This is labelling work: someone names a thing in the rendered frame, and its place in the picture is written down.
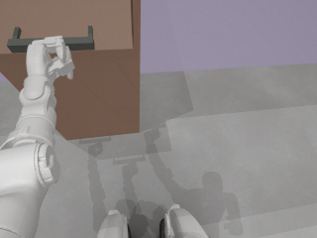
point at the robot left forearm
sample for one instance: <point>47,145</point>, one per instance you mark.
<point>37,120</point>

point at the left robot thigh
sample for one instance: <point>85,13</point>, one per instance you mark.
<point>114,226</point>

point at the handle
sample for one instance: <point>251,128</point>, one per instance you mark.
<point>17,45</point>

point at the robot right shin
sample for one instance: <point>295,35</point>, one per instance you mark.
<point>175,206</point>

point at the robot left hand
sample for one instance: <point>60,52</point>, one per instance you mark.
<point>39,61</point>

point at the left robot upper arm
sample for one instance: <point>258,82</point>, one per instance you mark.
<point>26,173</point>

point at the drawer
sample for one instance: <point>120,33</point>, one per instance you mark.
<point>111,21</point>

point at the cabinet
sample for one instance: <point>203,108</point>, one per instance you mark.
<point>103,97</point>

